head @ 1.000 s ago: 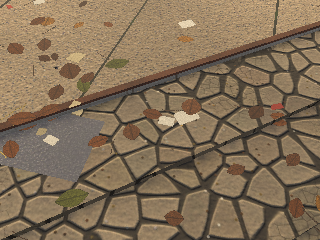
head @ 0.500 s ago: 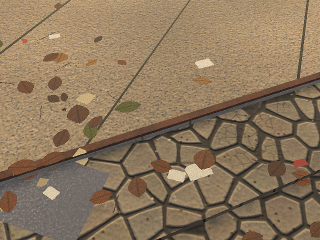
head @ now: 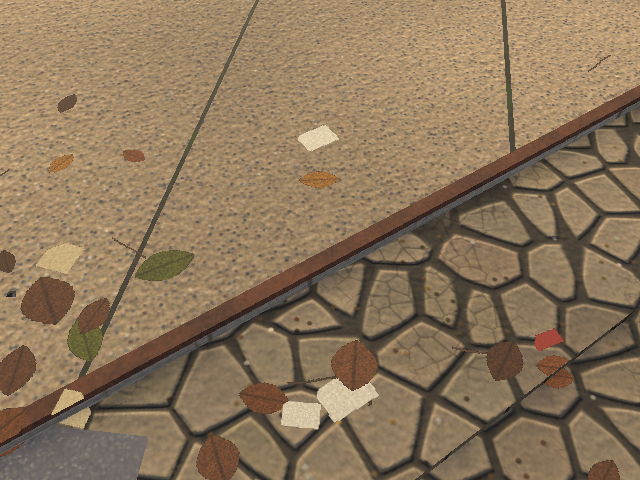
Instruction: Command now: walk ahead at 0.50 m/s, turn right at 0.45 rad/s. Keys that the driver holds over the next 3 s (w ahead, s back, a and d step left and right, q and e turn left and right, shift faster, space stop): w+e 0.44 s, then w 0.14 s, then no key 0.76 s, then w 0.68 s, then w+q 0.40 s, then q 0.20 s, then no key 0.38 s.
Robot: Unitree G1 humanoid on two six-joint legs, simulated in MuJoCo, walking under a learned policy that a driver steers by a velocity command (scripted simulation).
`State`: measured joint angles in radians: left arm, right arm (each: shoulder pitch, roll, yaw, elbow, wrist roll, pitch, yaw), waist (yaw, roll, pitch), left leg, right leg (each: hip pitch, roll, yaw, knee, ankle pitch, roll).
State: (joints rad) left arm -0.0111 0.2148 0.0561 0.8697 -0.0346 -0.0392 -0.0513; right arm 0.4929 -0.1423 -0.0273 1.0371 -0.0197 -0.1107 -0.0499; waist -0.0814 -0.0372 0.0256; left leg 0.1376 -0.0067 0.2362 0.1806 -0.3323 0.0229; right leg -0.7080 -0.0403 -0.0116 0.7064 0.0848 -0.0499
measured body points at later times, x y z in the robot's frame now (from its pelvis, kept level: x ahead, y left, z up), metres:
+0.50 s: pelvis +0.30 -0.03 +0.01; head +0.33 -0.05 +0.46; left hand +0.40 +0.23 -0.11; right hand +0.47 -0.30 -0.07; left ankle +0.52 +0.10 -0.67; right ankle +0.21 -0.08 -0.74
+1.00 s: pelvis +0.48 -0.08 +0.03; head +0.48 -0.10 +0.48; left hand +0.72 +0.09 -0.07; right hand +0.46 -0.34 -0.11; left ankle +0.54 +0.06 -0.70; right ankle +0.51 -0.19 -0.70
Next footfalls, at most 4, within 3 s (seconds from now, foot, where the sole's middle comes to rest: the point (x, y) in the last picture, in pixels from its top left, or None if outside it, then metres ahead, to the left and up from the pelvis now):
0.14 right None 0.25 -0.09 -0.77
0.56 left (275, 433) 0.58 0.04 -0.74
0.92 right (397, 442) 0.54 -0.21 -0.74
2.02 right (437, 320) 0.83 -0.35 -0.74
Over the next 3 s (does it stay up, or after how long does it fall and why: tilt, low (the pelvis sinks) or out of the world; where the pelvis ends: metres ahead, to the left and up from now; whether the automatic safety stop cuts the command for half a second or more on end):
stays up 1.10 -0.29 0.07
